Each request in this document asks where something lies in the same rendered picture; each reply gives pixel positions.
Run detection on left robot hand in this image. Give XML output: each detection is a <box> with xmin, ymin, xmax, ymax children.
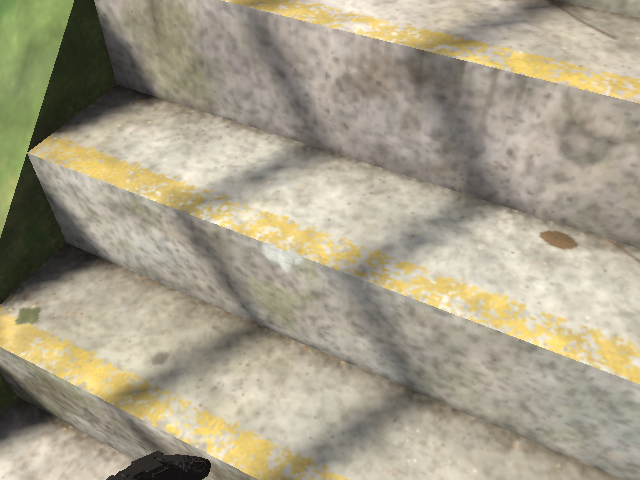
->
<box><xmin>106</xmin><ymin>451</ymin><xmax>211</xmax><ymax>480</ymax></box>

